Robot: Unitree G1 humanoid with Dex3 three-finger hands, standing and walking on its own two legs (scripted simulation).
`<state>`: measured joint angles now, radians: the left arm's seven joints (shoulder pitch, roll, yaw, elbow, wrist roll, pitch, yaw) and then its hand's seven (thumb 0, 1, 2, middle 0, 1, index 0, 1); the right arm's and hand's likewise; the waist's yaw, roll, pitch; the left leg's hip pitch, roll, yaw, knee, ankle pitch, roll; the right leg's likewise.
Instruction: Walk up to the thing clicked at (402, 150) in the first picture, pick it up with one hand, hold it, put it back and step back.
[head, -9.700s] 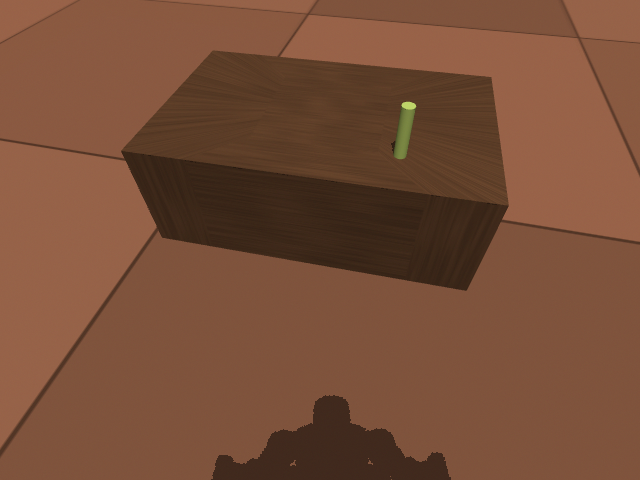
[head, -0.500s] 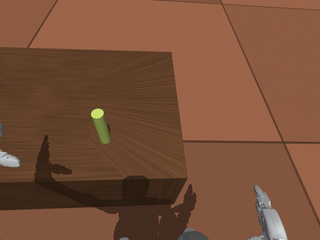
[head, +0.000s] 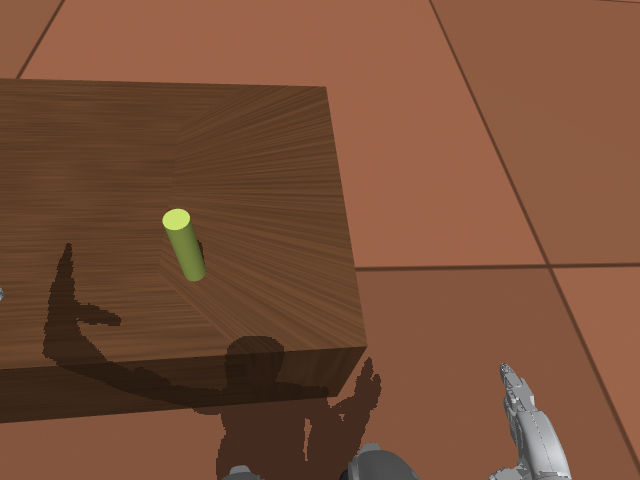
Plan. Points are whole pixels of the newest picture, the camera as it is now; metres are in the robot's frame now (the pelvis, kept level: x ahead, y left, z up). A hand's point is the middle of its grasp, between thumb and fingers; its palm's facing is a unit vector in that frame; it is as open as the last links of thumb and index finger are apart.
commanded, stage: go down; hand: left
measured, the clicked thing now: (186, 248) +0.54 +0.19 -0.18
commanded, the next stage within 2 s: approach in 0.14 s
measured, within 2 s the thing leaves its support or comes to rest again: neither
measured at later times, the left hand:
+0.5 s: hand (1, 230) +0.43 +0.35 +0.05, palm faces +0.17 -0.98 +0.02, open 17.7 cm
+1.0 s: hand (153, 275) +0.48 +0.24 -0.17, palm faces +0.10 -0.99 +0.04, open 17.7 cm
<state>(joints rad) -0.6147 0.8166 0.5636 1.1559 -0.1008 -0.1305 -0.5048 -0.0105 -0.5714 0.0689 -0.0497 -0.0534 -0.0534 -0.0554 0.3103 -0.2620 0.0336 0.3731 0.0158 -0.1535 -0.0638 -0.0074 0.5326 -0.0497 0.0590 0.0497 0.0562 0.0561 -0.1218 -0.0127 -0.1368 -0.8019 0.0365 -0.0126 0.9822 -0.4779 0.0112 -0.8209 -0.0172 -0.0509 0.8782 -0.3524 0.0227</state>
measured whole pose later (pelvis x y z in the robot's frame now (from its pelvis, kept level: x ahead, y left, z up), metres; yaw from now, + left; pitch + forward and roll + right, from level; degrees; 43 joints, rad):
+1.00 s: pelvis -0.06 +0.00 -0.13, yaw -2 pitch +32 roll -6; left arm -0.86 0.80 0.62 1.34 -0.06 -0.58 -0.32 -0.01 -0.60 0.02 -0.06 -0.06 -0.06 -0.07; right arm 0.36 -0.30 0.00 -0.14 -0.08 -0.17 0.04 -0.01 0.51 -0.05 0.06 0.05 0.06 0.06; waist -0.38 -0.05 -0.13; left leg -1.54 0.04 -0.07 1.59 -0.61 0.01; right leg -1.55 -0.02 -0.08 1.45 -0.47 0.01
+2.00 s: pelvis -0.05 +0.00 -0.15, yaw -2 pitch +35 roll -5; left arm -0.87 0.66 0.50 1.25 0.03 -0.60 0.00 -0.01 -0.61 0.08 -0.33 -0.23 -0.34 -0.22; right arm 0.42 -0.32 -0.06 -0.36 -0.06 -0.01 0.10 -0.01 0.50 -0.05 0.07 0.05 0.06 0.06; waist -0.42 -0.04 -0.17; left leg -1.61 0.04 -0.06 1.66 -0.66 0.01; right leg -1.63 -0.02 -0.07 1.53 -0.51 0.02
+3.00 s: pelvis -0.05 +0.00 -0.13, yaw -2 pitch +33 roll -6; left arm -0.88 0.67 0.48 1.21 0.04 -0.53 -0.01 -0.04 0.03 1.19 -0.99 -1.17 -1.01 -1.16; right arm 0.45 -0.32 -0.05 -0.40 -0.06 -0.01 0.09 -0.01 0.51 -0.05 0.07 0.05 0.06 0.06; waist -0.43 -0.06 -0.15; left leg -1.54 0.04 -0.06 1.59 -0.63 0.01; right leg -1.55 -0.02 -0.07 1.46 -0.48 0.02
